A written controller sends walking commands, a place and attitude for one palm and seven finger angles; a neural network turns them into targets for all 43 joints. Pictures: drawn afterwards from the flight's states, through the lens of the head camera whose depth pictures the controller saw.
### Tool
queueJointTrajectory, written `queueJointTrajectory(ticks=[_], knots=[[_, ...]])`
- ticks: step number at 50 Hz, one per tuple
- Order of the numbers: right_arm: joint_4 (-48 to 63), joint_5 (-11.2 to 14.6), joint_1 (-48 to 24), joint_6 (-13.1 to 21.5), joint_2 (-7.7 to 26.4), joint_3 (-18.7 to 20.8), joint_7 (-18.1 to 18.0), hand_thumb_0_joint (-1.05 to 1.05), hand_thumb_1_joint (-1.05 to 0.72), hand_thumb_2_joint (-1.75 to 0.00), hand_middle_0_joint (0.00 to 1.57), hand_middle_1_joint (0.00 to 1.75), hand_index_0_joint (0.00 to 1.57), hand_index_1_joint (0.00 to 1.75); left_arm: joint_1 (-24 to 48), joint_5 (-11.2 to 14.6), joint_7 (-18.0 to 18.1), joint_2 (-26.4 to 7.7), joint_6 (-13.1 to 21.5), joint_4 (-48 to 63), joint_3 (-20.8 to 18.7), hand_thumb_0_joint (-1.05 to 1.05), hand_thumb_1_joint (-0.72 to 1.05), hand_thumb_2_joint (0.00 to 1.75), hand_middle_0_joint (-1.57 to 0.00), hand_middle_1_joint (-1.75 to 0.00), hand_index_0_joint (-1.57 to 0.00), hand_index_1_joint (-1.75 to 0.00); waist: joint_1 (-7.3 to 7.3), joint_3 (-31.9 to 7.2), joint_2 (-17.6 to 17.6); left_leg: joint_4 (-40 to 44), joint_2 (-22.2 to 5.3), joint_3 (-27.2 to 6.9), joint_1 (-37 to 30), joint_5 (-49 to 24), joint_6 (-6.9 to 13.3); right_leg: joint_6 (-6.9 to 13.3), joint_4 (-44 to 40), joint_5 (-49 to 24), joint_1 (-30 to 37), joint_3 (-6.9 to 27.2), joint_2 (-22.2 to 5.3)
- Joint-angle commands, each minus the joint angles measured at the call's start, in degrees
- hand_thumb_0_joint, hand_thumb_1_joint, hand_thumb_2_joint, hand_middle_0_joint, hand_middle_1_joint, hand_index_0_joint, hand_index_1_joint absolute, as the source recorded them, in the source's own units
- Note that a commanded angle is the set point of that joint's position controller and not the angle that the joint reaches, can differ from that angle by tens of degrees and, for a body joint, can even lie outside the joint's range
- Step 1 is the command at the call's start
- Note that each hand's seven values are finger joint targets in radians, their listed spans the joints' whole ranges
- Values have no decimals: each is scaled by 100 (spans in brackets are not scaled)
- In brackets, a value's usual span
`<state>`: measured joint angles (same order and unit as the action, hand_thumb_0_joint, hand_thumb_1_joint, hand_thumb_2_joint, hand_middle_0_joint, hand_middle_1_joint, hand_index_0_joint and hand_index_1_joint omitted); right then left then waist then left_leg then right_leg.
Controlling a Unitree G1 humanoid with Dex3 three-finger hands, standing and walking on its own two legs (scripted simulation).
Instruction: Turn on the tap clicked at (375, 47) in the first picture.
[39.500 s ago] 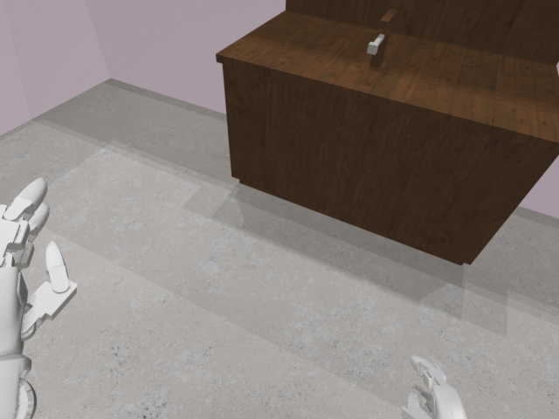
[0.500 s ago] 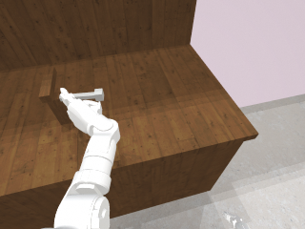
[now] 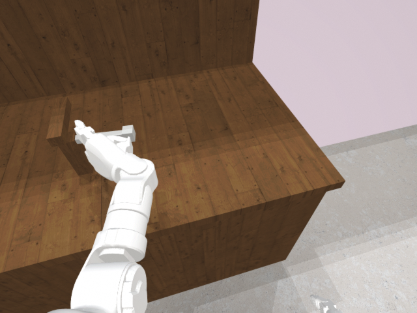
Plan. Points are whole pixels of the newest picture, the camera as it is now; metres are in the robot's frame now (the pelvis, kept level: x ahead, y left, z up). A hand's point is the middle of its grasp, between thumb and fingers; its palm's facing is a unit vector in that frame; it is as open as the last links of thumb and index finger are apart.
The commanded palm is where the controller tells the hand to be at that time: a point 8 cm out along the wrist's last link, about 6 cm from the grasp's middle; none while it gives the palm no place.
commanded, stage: lift the hand up off the lever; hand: left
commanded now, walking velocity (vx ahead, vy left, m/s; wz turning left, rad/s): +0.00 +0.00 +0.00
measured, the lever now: (128, 133) +0.49 +0.21 +0.07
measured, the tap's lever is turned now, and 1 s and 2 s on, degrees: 82 82 82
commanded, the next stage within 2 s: draw the hand back beside the body in 0.74 s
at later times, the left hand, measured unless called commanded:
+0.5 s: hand (120, 137) +0.41 +0.19 +0.14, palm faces +0.78 -0.61 -0.10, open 7.8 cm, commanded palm +0.35 +0.20 +0.14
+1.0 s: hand (133, 136) +0.40 +0.15 +0.15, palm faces +0.47 -0.88 -0.08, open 7.8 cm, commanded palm +0.33 +0.21 +0.15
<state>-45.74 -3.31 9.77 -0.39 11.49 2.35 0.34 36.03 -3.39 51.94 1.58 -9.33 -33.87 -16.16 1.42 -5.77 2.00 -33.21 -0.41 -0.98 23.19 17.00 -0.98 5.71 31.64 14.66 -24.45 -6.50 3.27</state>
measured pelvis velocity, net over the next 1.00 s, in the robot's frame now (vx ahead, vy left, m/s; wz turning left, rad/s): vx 0.00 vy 0.01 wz -0.03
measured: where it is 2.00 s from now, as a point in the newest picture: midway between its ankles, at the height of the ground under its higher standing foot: outside the picture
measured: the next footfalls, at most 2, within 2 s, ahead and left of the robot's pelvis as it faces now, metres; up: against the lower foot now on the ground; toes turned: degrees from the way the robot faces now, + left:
none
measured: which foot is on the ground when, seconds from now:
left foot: down 0.00-1.00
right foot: down 0.00-1.00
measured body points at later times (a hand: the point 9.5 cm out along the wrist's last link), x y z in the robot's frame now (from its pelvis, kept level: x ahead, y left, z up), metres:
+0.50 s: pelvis +0.00 +0.00 +0.01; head +0.01 -0.02 +0.45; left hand +0.36 +0.21 +0.14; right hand +0.17 -0.22 -0.11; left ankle -0.01 +0.13 -0.73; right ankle +0.02 -0.05 -0.73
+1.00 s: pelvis +0.00 +0.01 +0.01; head +0.00 -0.01 +0.46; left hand +0.37 +0.20 +0.15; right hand +0.16 -0.23 -0.10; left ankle -0.01 +0.13 -0.73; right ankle +0.02 -0.05 -0.73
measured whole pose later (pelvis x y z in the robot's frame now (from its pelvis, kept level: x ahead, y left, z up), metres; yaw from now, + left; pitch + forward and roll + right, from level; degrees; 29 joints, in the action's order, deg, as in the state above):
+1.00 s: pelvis +0.00 +0.01 +0.01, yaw -2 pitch +2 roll +1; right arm -41.2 0.4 7.9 -3.0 11.2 0.4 -3.8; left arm 25.0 1.3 28.3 -4.1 -11.8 -16.9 -7.1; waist -0.2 -2.3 1.9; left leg -27.2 -0.3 1.0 13.6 15.1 -0.3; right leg 5.1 26.9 12.7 -16.0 -4.4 3.4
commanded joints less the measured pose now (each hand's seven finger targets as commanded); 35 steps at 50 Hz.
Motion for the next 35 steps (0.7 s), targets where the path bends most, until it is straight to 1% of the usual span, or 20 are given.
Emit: queueJointTrajectory(ticks=[1, 3, 5, 6, 9, 10, 12, 14, 15, 17, 19, 20, 22, 24, 25, 28, 29, 30, 33, 35], knots=[[734, -9, -554, 285, 620, 141, -44, 0, -90, -90, 20, 30, 20, 30, 2646, -287, 22, -857, 366, 1496, 254, 0, 90, 90, -15, -15, -15, -15, -31, -1781, -453, 196, 108, 105, -210, -1023, 167, -538, -585, -1138, 1444, 652, -529], [762, -16, -534, 307, 611, 145, -29, 0, -90, -90, 20, 30, 20, 30, 2535, -290, -6, -712, 356, 1609, 378, 0, 90, 90, -15, -15, -15, -15, -55, -1904, -422, 190, 104, 126, -354, -1277, 152, -521, -505, -1515, 1535, 610, -521], [758, 1, -569, 280, 645, 164, -50, 0, -90, -90, 20, 30, 20, 30, 2307, -248, -65, -819, 286, 1652, 287, 0, 90, 90, -15, -15, -15, -15, -120, -1932, -263, 217, 101, 120, -425, -1407, 126, -488, -489, -1610, 1596, 582, -504], [791, 24, -589, 284, 609, 147, -40, 0, -90, -90, 20, 30, 20, 30, 2281, -205, -98, -597, 241, 1665, 490, 0, 90, 90, -15, -15, -15, -15, -90, -1826, -322, 240, 97, 121, -441, -1422, 117, -490, -489, -1617, 1561, 557, -510], [809, 35, -656, 299, 624, 139, -43, 0, -90, -90, 20, 30, 20, 30, 2198, -114, -132, -434, 121, 1721, 619, 0, 90, 90, -15, -15, -15, -15, -66, -1727, -534, 266, 89, 120, -516, -1444, 123, -516, -574, -1696, 1570, 557, -531], [786, 50, -699, 280, 647, 155, -67, 0, -90, -90, 20, 30, 20, 30, 2050, -83, -135, -642, 90, 1702, 401, 0, 90, 90, -15, -15, -15, -15, -152, -1700, -522, 313, 88, 101, -524, -1440, 120, -495, -608, -1582, 1603, 545, -505], [803, 56, -754, 290, 616, 119, -66, 0, -90, -90, 20, 30, 20, 30, 2188, -61, -122, -542, 35, 1799, 502, 0, 90, 90, -15, -15, -15, -15, -132, -1652, -633, 338, 91, 110, -532, -1431, 126, -525, -638, -1639, 1631, 562, -544], [786, 52, -797, 275, 602, 108, -78, 0, -90, -90, 20, 30, 20, 30, 2290, -97, -99, -641, -23, 1868, 449, 0, 90, 90, -15, -15, -15, -15, -137, -1680, -607, 347, 84, 128, -547, -1426, 126, -549, -672, -1703, 1689, 603, -579], [759, 61, -826, 261, 611, 122, -101, 0, -90, -90, 20, 30, 20, 30, 2197, -104, -102, -850, -39, 1832, 243, 0, 90, 90, -15, -15, -15, -15, -219, -1630, -595, 380, 85, 95, -531, -1402, 125, -530, -699, -1593, 1710, 605, -554], [787, 60, -886, 265, 563, 89, -88, 0, -90, -90, 20, 30, 20, 30, 2396, -158, -94, -676, -53, 1988, 450, 0, 90, 90, -15, -15, -15, -15, -191, -1676, -462, 384, 79, 124, -595, -1439, 120, -521, -678, -1603, 1691, 608, -570], [780, 49, -884, 274, 565, 99, -80, 0, -90, -90, 20, 30, 20, 30, 2361, -192, -94, -678, -80, 2011, 462, 0, 90, 90, -15, -15, -15, -15, -176, -1724, -475, 361, 67, 137, -652, -1507, 115, -525, -673, -1703, 1721, 599, -569], [781, 56, -903, 262, 590, 114, -98, 0, -90, -90, 20, 30, 20, 30, 2270, -167, -109, -870, -76, 2055, 286, 0, 90, 90, -15, -15, -15, -15, -254, -1759, -444, 399, 71, 104, -666, -1530, 106, -491, -666, -1599, 1768, 579, -530], [813, 57, -949, 289, 550, 94, -74, 0, -90, -90, 20, 30, 20, 30, 2292, -164, -149, -475, -114, 2156, 659, 0, 90, 90, -15, -15, -15, -15, -183, -1732, -332, 376, 61, 134, -794, -1641, 93, -475, -638, -1675, 1673, 538, -526], [810, 73, -946, 293, 568, 103, -72, 0, -90, -90, 20, 30, 20, 30, 2188, -128, -173, -439, -191, 2105, 692, 0, 90, 90, -15, -15, -15, -15, -176, -1700, -446, 389, 55, 127, -819, -1696, 77, -479, -649, -1762, 1704, 524, -526], [811, 80, -989, 277, 595, 113, -83, 0, -90, -90, 20, 30, 20, 30, 2012, -67, -213, -496, -236, 2073, 624, 0, 90, 90, -15, -15, -15, -15, -235, -1625, -412, 435, 66, 97, -810, -1655, 70, -456, -685, -1602, 1695, 504, -497], [804, 119, -1045, 287, 571, 73, -93, 0, -90, -90, 20, 30, 20, 30, 2080, 10, -224, -359, -348, 1978, 733, 0, 90, 90, -15, -15, -15, -15, -194, -1439, -647, 490, 73, 91, -762, -1461, 90, -491, -794, -1400, 1642, 521, -530], [780, 121, -1051, 288, 572, 67, -98, 0, -90, -90, 20, 30, 20, 30, 2155, 6, -215, -380, -376, 1940, 708, 0, 90, 90, -15, -15, -15, -15, -178, -1399, -638, 503, 74, 91, -765, -1432, 91, -496, -837, -1359, 1627, 540, -540], [762, 123, -1074, 269, 594, 81, -118, 0, -90, -90, 20, 30, 20, 30, 2062, 22, -218, -581, -374, 1912, 518, 0, 90, 90, -15, -15, -15, -15, -249, -1378, -625, 533, 73, 71, -778, -1438, 92, -475, -859, -1273, 1643, 534, -513], [771, 113, -1099, 270, 546, 60, -96, 0, -90, -90, 20, 30, 20, 30, 2249, -47, -178, -494, -356, 2058, 626, 0, 90, 90, -15, -15, -15, -15, -239, -1485, -544, 513, 61, 100, -800, -1467, 84, -488, -836, -1350, 1658, 559, -539], [762, 101, -1118, 274, 550, 87, -100, 0, -90, -90, 20, 30, 20, 30, 2273, -81, -151, -693, -301, 2206, 475, 0, 90, 90, -15, -15, -15, -15, -314, -1594, -390, 525, 60, 66, -830, -1502, 62, -449, -810, -1244, 1692, 544, -499]])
